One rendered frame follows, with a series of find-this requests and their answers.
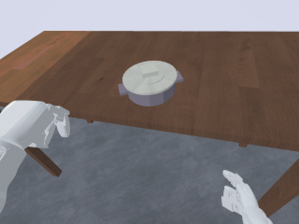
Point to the pot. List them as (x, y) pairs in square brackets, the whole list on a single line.
[(153, 99)]

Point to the table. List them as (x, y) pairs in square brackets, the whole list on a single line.
[(238, 86)]

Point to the robot right forearm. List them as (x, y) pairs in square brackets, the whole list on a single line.
[(254, 215)]

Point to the robot left forearm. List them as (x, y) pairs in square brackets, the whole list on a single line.
[(11, 157)]

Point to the left robot hand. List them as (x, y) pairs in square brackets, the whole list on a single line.
[(23, 123)]

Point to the knob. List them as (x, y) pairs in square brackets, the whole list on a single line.
[(148, 70)]

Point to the right robot hand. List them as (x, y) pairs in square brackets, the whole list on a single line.
[(239, 198)]

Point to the lid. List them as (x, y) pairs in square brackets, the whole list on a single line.
[(134, 82)]

